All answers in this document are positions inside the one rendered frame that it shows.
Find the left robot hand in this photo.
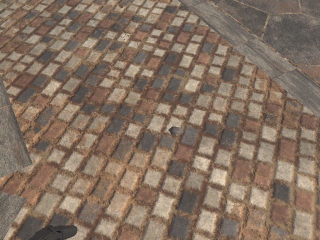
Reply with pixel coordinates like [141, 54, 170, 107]
[29, 225, 78, 240]

